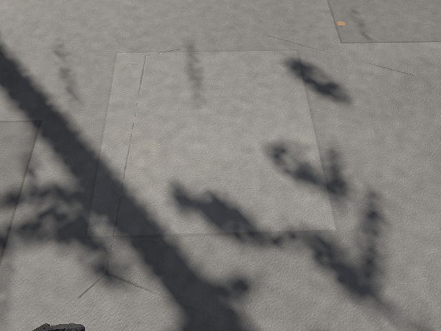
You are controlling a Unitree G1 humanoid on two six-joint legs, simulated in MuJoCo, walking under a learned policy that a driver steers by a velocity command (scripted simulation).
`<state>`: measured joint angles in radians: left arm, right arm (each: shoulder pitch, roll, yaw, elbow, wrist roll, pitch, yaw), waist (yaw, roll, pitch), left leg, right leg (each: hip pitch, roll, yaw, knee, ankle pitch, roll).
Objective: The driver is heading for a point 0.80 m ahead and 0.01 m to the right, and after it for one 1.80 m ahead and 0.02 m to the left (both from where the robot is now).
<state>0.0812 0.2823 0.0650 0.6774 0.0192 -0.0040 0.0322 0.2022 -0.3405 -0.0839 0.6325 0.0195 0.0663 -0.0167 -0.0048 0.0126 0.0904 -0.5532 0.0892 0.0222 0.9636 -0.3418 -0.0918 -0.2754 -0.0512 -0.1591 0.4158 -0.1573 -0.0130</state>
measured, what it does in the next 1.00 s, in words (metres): walks ahead: left foot, then right foot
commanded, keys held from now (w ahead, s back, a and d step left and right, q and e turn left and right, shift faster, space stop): q+shift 0.22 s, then e+shift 0.16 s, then w+e+shift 0.56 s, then w+q+shift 0.06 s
